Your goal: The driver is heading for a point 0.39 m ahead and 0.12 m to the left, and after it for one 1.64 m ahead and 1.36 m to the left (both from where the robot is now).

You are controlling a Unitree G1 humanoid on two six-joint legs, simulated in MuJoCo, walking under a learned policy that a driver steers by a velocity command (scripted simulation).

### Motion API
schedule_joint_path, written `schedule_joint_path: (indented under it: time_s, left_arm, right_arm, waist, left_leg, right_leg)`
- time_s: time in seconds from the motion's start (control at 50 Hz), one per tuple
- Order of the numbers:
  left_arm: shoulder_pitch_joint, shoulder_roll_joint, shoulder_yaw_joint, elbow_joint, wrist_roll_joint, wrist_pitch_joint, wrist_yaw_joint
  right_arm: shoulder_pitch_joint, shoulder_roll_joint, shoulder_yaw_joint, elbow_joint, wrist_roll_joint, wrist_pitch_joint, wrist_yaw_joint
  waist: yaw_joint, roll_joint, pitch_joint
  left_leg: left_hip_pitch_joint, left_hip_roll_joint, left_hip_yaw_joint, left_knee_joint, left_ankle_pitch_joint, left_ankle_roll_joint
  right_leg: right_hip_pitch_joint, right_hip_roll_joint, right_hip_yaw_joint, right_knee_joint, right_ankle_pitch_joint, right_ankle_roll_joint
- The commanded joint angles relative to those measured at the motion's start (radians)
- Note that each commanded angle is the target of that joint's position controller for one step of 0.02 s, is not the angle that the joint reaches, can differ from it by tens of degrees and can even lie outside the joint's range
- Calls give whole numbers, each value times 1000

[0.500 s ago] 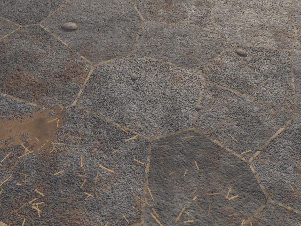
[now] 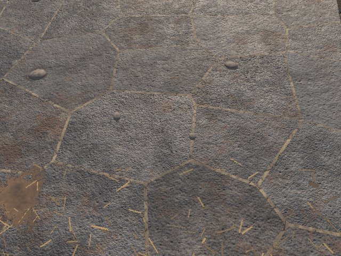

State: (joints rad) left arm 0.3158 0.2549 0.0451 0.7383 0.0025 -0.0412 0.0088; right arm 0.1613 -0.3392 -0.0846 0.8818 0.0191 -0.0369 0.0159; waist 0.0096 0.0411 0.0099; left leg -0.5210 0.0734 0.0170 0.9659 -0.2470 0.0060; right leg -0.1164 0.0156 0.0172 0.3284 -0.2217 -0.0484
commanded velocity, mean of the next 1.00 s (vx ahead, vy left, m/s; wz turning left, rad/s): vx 0.46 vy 0.00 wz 0.22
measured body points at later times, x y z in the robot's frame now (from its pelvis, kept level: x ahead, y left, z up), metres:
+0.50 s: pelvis +0.23 +0.07 -0.01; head +0.26 +0.09 +0.44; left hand +0.32 +0.35 -0.13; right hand +0.33 -0.20 -0.12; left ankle +0.26 +0.16 -0.75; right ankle +0.18 -0.08 -0.66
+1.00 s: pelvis +0.52 +0.05 -0.01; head +0.55 +0.05 +0.44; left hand +0.57 +0.35 -0.11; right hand +0.68 -0.20 -0.13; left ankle +0.43 +0.17 -0.66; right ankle +0.58 -0.05 -0.75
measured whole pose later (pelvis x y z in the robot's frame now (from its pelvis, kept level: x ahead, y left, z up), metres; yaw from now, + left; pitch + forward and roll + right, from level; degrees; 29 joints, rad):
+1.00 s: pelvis +0.52 +0.05 -0.01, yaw +18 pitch +1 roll -1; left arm 0.20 0.26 0.05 0.74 0.01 -0.11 -0.01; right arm 0.30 -0.33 -0.07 0.77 0.03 -0.03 0.00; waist 0.00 0.05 0.04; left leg -0.49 0.05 -0.06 1.17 -0.35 0.01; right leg -0.26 0.01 -0.07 0.41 -0.17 -0.02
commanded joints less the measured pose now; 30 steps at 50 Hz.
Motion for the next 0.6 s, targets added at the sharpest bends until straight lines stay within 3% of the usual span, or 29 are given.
schedule_joint_path:
  time_s: [0.02, 0.12, 0.22, 0.28, 0.3, 0.32, 0.34, 0.36, 0.38, 0.4, 0.42, 0.44, 0.46, 0.48, 0.52, 0.6]
  left_arm:
    - [-10, 169, 46, -50, -1, -36, 8]
    - [29, 198, 57, -11, -9, -39, 6]
    - [81, 206, 63, 35, -20, -29, 5]
    - [73, 221, 69, 47, -26, -19, 6]
    - [56, 227, 69, 46, -25, -13, 7]
    - [57, 207, 61, 47, -21, -8, 9]
    - [73, 167, 41, 35, -7, -6, 12]
    - [168, 56, 11, 1, -7, -26, 7]
    - [113, 123, 21, 5, -21, -51, 7]
    - [41, 182, 38, -19, -46, -67, -2]
    - [-15, 182, 33, -31, -43, -78, -3]
    - [-50, 173, 35, -36, -24, -82, -1]
    - [-44, 165, 39, -35, -11, -77, 0]
    - [-29, 149, 37, -33, -6, -71, -3]
    - [-29, 126, 33, -40, 4, -59, -2]
    - [-183, 101, 21, -90, 7, -61, 1]
  right_arm:
    - [-100, -65, -13, -70, -6, -32, 4]
    - [-177, -36, 6, -100, -3, -36, 12]
    - [-245, -33, 24, -141, 2, -53, 35]
    - [-193, -65, 18, -141, 5, -63, 43]
    - [-126, -83, 7, -127, 5, -64, 39]
    - [15, -120, -15, -83, 3, -64, 30]
    - [191, -175, -34, -46, -2, -62, 21]
    - [289, -277, -56, -25, -19, -56, 18]
    - [272, -187, -28, -25, -1, -61, 25]
    - [189, -146, -12, -38, 1, -61, 23]
    - [128, -116, -5, -61, -5, -57, 21]
    - [80, -93, 2, -74, -14, -54, 21]
    - [53, -70, 11, -85, -26, -56, 20]
    - [43, -68, 12, -92, -27, -56, 18]
    - [56, -80, 7, -90, -12, -60, 9]
    - [111, -112, -5, -80, -2, -57, -15]
  waist:
    - [18, -144, 42]
    - [47, -148, 77]
    - [67, -136, 112]
    - [27, -159, 83]
    - [-17, -166, 42]
    - [-82, -146, -51]
    - [-151, -84, -198]
    - [-104, 218, -324]
    - [-129, 206, -332]
    - [-109, 160, -183]
    - [-90, 74, -109]
    - [-65, 22, -46]
    - [-34, 24, -28]
    - [-16, 38, -22]
    - [0, 37, -6]
    - [-33, 11, 38]
  left_leg:
    - [-221, 30, -40, -88, 147, -19]
    - [-165, 9, -28, -294, 247, -51]
    - [-131, -3, -18, -409, 216, -11]
    - [-27, -28, 4, -444, 150, 34]
    - [79, -56, 29, -465, 142, 56]
    - [276, -89, 54, -478, 145, 83]
    - [566, 20, -67, -449, 112, 135]
    - [882, 280, -578, -563, -148, 295]
    - [873, 298, -794, -720, -298, 312]
    - [773, 279, -662, -725, -302, 273]
    - [651, 237, -546, -727, -219, 249]
    - [527, 198, -463, -746, -121, 242]
    - [448, 162, -408, -769, -44, 234]
    - [402, 144, -382, -794, 3, 242]
    - [348, 128, -322, -828, 93, 263]
    - [316, 76, -227, -837, 206, 233]
  right_leg:
    - [116, -235, 236, -232, -82, -144]
    - [73, -239, 163, -242, -26, -150]
    - [109, -273, 132, -204, 54, -150]
    - [149, -294, 133, -140, 212, -129]
    - [145, -275, 107, -56, 390, -111]
    - [110, -220, 55, 123, 557, -83]
    - [-50, -168, 13, 397, 452, -44]
    - [-442, 18, -13, 799, -77, 42]
    - [-564, 31, 124, 941, -339, 39]
    - [-663, -36, 108, 992, -280, 22]
    - [-652, -89, 78, 959, -196, 7]
    - [-625, -121, 64, 891, -126, 7]
    - [-565, -146, 73, 836, -75, 8]
    - [-528, -148, 71, 804, -49, 17]
    - [-512, -147, 55, 723, -18, 48]
    - [-513, -113, 39, 430, 199, 97]
Velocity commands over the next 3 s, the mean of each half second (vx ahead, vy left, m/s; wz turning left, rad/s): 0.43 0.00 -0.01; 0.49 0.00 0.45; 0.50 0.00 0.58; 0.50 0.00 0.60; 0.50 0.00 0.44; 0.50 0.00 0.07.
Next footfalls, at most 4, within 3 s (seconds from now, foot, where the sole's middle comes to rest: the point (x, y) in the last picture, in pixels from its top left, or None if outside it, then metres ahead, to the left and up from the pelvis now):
0.34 left None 0.30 0.16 -0.79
0.82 right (202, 230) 0.62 -0.04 -0.79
1.34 left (121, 196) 0.78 0.31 -0.79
1.84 right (123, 136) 1.13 0.34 -0.79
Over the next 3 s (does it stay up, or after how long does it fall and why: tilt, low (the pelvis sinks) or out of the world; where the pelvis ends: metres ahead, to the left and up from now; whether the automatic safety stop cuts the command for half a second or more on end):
stays up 1.26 0.86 -0.02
